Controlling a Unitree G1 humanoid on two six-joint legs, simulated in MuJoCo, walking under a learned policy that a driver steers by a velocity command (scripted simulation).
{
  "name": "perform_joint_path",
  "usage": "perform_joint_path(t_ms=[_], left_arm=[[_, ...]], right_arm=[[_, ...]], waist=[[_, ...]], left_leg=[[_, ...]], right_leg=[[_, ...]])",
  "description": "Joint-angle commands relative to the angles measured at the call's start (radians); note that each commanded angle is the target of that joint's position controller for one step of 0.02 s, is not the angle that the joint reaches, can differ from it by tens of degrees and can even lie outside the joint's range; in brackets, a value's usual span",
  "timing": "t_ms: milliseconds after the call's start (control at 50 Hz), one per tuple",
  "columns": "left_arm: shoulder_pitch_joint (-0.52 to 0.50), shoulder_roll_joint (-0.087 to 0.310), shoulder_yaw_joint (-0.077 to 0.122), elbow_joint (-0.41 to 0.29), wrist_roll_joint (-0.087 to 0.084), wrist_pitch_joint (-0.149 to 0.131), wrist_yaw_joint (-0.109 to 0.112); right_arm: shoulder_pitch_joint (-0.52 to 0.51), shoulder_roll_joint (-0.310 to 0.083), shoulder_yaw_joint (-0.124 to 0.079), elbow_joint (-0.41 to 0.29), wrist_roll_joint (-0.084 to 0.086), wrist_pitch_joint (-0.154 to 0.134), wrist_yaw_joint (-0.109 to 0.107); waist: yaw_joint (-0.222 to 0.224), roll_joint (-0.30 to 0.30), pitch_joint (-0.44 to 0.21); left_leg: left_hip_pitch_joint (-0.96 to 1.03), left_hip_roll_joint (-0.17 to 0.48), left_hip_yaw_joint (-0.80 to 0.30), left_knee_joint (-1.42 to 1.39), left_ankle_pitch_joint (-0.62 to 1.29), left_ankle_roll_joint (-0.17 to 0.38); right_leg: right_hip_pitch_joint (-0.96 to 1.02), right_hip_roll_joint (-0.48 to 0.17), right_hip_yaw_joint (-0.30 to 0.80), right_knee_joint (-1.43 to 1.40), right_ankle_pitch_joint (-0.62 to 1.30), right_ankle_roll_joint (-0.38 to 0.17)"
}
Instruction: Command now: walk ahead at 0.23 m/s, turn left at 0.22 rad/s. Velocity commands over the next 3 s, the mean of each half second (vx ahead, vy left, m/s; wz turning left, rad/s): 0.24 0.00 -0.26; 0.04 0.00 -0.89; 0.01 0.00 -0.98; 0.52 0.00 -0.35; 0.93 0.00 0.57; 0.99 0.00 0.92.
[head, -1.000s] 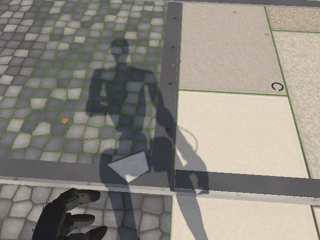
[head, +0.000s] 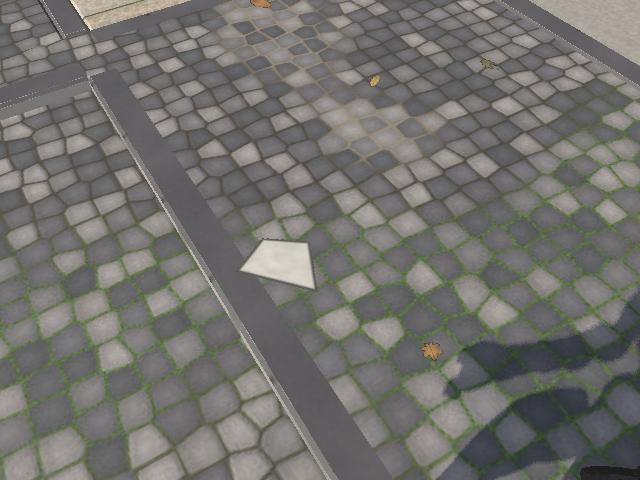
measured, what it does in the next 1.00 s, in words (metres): walks ahead, turning right: left foot, then right foot 0.03 m higher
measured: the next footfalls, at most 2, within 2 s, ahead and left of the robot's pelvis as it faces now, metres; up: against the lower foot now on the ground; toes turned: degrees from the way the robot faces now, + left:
left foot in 0.32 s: +0.14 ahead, +0.14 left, +0.00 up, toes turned -6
right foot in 0.64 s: +0.14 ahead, -0.13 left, +0.03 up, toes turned -31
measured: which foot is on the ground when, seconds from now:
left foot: up 0.00-0.30, down 0.32-0.74, up 0.76-1.00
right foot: down 0.00-0.32, up 0.34-0.62, down 0.64-1.00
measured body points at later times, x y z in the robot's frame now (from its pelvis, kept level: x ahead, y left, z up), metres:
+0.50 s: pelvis +0.08 +0.03 +0.01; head +0.12 +0.04 +0.46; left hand +0.22 +0.32 -0.10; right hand +0.23 -0.24 -0.06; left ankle +0.10 +0.15 -0.73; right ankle +0.04 -0.09 -0.63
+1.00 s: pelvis +0.12 +0.01 +0.02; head +0.16 -0.03 +0.46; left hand +0.45 +0.11 -0.05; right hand +0.11 -0.33 -0.07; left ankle +0.22 +0.10 -0.68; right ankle +0.11 -0.10 -0.71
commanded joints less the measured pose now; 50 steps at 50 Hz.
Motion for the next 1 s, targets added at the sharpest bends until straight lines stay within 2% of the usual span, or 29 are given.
perform_joint_path(t_ms=[20,60,100,140,180,220,260,300,320,340,360,380,420,500,540,580,640,660,700,740,760,780,800,820,840,860,880,920,1000], left_arm=[[0.032,0.215,0.059,-0.067,-0.028,-0.025,0.015],[0.092,0.199,0.054,-0.048,-0.045,-0.03,0.029],[0.152,0.169,0.048,-0.039,-0.042,-0.04,0.032],[0.166,0.132,0.038,-0.035,-0.035,-0.043,0.029],[0.146,0.125,0.034,-0.03,-0.041,-0.034,0.027],[0.168,0.175,0.05,-0.019,-0.043,-0.021,0.023],[0.157,0.212,0.066,-0.03,-0.064,-0.007,0.022],[0.115,0.179,0.061,-0.055,-0.079,0.0,0.03],[0.098,0.115,0.046,-0.073,-0.066,-0.005,0.028],[0.154,0.004,0.019,-0.098,-0.046,-0.01,0.024],[0.193,0.089,0.043,-0.099,-0.063,-0.009,0.032],[0.183,0.151,0.065,-0.088,-0.071,0.002,0.035],[0.174,0.155,0.079,-0.075,-0.07,0.037,0.046],[0.112,0.096,0.066,-0.125,-0.063,0.068,0.042],[0.057,0.068,0.052,-0.159,-0.058,0.068,0.027],[0.01,0.053,0.041,-0.196,-0.056,0.072,0.005],[-0.035,0.068,0.04,-0.223,-0.062,0.078,-0.02],[-0.052,0.093,0.049,-0.225,-0.064,0.077,-0.022],[-0.057,0.118,0.067,-0.213,-0.067,0.076,-0.023],[0.067,0.161,0.101,-0.149,-0.065,0.078,-0.011],[0.126,0.205,0.124,-0.131,-0.069,0.083,-0.003],[0.168,0.251,0.14,-0.13,-0.076,0.088,0.0],[0.13,0.265,0.133,-0.179,-0.049,0.075,0.002],[0.059,0.262,0.122,-0.224,-0.022,0.059,0.003],[-0.035,0.234,0.112,-0.253,-0.038,0.056,0.007],[-0.125,0.193,0.1,-0.275,-0.057,0.059,0.02],[-0.168,0.177,0.093,-0.29,-0.058,0.064,0.028],[-0.182,0.191,0.094,-0.303,-0.042,0.072,0.042],[-0.27,0.184,0.086,-0.342,-0.044,0.075,0.046]], right_arm=[[0.009,-0.157,-0.055,-0.069,0.022,-0.025,0.0],[0.003,-0.122,-0.047,-0.054,0.019,-0.033,0.012],[-0.024,-0.074,-0.032,-0.053,0.014,-0.064,0.019],[-0.064,-0.034,-0.02,-0.046,0.009,-0.086,0.014],[-0.091,0.017,-0.003,-0.051,0.006,-0.105,0.012],[-0.073,0.001,-0.011,-0.045,0.011,-0.111,0.016],[-0.021,-0.048,-0.03,-0.032,0.026,-0.107,0.013],[0.053,-0.086,-0.05,-0.016,0.023,-0.097,0.0],[0.133,-0.133,-0.064,-0.013,0.014,-0.089,-0.014],[0.18,-0.214,-0.078,-0.018,-0.014,-0.071,-0.03],[0.186,-0.192,-0.075,-0.005,-0.032,-0.065,-0.019],[0.128,-0.124,-0.054,-0.018,-0.024,-0.068,-0.014],[-0.011,-0.06,-0.034,-0.035,-0.008,-0.068,-0.015],[-0.045,-0.073,-0.039,-0.005,-0.024,-0.069,-0.03],[-0.037,-0.088,-0.044,0.013,-0.022,-0.061,-0.037],[-0.045,-0.114,-0.052,0.024,-0.011,-0.054,-0.035],[-0.049,-0.163,-0.072,0.041,0.006,-0.043,-0.017],[-0.031,-0.171,-0.077,0.047,0.015,-0.039,-0.009],[-0.008,-0.186,-0.084,0.069,0.031,-0.034,0.003],[-0.013,-0.181,-0.08,0.1,0.047,-0.035,0.013],[-0.044,-0.155,-0.067,0.089,0.035,-0.041,0.024],[-0.098,-0.09,-0.045,0.049,0.0,-0.046,0.036],[-0.143,-0.061,-0.032,0.026,-0.024,-0.051,0.047],[-0.181,-0.079,-0.033,0.003,-0.005,-0.054,0.05],[-0.161,-0.111,-0.044,0.022,0.008,-0.054,0.044],[-0.125,-0.127,-0.051,0.05,0.005,-0.049,0.032],[-0.091,-0.112,-0.049,0.075,0.0,-0.039,0.022],[-0.029,-0.104,-0.048,0.102,-0.007,-0.032,0.015],[0.07,-0.084,-0.04,0.124,0.011,-0.026,0.014]], waist=[[0.011,-0.215,-0.036],[0.026,-0.18,0.021],[0.049,-0.151,0.012],[0.069,-0.144,0.017],[0.063,-0.188,0.026],[0.052,-0.239,0.003],[0.014,-0.243,-0.021],[-0.043,-0.206,-0.057],[-0.077,-0.137,-0.125],[-0.051,0.181,-0.225],[-0.046,0.255,-0.237],[-0.036,0.185,-0.153],[0.003,0.158,-0.064],[0.009,0.121,-0.035],[-0.005,0.097,-0.05],[-0.012,0.114,-0.055],[-0.019,0.111,-0.054],[-0.032,0.084,-0.048],[-0.026,0.029,-0.084],[0.052,-0.046,-0.186],[0.096,-0.114,-0.219],[0.107,-0.218,-0.246],[0.096,-0.192,-0.326],[0.079,-0.124,-0.336],[0.031,-0.061,-0.26],[-0.007,-0.059,-0.2],[-0.028,-0.081,-0.185],[-0.051,-0.102,-0.188],[-0.099,-0.161,-0.216]], left_leg=[[-0.24,0.059,0.047,0.329,-0.098,-0.028],[-0.384,0.098,0.058,0.377,0.007,-0.022],[-0.374,0.123,0.115,0.344,0.092,-0.016],[-0.289,0.123,0.155,0.217,0.127,-0.023],[-0.114,0.095,0.184,0.0,0.111,-0.038],[0.008,0.054,0.199,-0.107,0.057,-0.056],[0.112,0.043,0.181,-0.242,0.172,-0.049],[0.323,0.076,0.152,-0.423,0.327,-0.016],[0.51,0.207,0.065,-0.4,0.385,0.022],[0.661,0.496,-0.183,-0.35,0.666,0.144],[0.543,0.596,-0.292,-0.392,0.593,0.253],[0.475,0.526,-0.206,-0.421,0.495,0.25],[0.352,0.414,-0.018,-0.459,0.398,0.19],[0.277,0.401,0.159,-0.484,0.54,0.204],[0.325,0.42,0.194,-0.467,0.544,0.209],[0.345,0.451,0.216,-0.458,0.555,0.204],[0.355,0.464,0.273,-0.434,0.579,0.177],[0.381,0.451,0.292,-0.401,0.616,0.161],[0.44,0.419,0.342,-0.298,0.734,0.113],[0.328,0.344,0.418,-0.055,0.81,0.028],[0.114,0.304,0.399,0.101,0.481,-0.025],[-0.166,0.256,0.341,0.276,-0.105,-0.064],[-0.256,0.229,0.205,0.436,-0.222,-0.073],[-0.311,0.192,0.133,0.471,-0.188,-0.082],[-0.304,0.211,0.095,0.413,-0.14,-0.085],[-0.265,0.217,0.093,0.351,-0.072,-0.099],[-0.194,0.193,0.121,0.315,-0.021,-0.114],[-0.062,0.134,0.146,0.243,0.061,-0.126],[0.196,0.086,0.172,0.03,0.065,-0.098]], right_leg=[[0.152,-0.344,0.538,-0.407,-0.495,-0.227],[0.241,-0.316,0.5,-0.411,-0.498,-0.199],[0.258,-0.273,0.42,-0.42,-0.406,-0.18],[0.242,-0.216,0.307,-0.415,-0.169,-0.173],[0.163,-0.156,0.222,-0.378,0.087,-0.17],[0.133,-0.155,0.217,-0.325,0.236,-0.186],[0.107,-0.173,0.277,-0.269,0.297,-0.184],[0.018,-0.133,0.298,-0.184,0.234,-0.115],[-0.107,-0.082,0.258,-0.042,0.077,-0.051],[-0.314,0.031,0.098,0.278,-0.341,0.031],[-0.362,-0.008,0.064,0.492,-0.412,0.06],[-0.395,-0.048,0.064,0.613,-0.347,0.073],[-0.409,-0.079,0.046,0.676,-0.215,0.097],[-0.375,-0.095,-0.004,0.663,-0.07,0.133],[-0.37,-0.112,-0.01,0.555,-0.038,0.127],[-0.335,-0.128,-0.016,0.429,-0.055,0.105],[-0.235,-0.1,-0.081,0.236,-0.072,0.062],[-0.219,-0.079,-0.104,0.19,-0.059,0.047],[-0.134,-0.018,-0.141,0.045,0.018,-0.004],[0.182,0.06,-0.172,-0.14,0.249,-0.088],[0.397,0.032,-0.088,-0.163,0.386,-0.162],[0.597,-0.084,0.096,-0.147,0.53,-0.243],[0.635,-0.21,0.253,-0.106,0.695,-0.305],[0.566,-0.286,0.399,-0.177,0.558,-0.357],[0.467,-0.261,0.385,-0.191,0.449,-0.319],[0.358,-0.211,0.326,-0.178,0.405,-0.268],[0.261,-0.163,0.277,-0.166,0.397,-0.244],[0.126,-0.114,0.239,-0.133,0.4,-0.231],[-0.038,-0.076,0.281,-0.044,0.415,-0.191]])
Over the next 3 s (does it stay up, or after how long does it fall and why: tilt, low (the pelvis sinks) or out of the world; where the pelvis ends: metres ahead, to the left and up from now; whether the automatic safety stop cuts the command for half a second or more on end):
stays up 0.56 -0.82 0.05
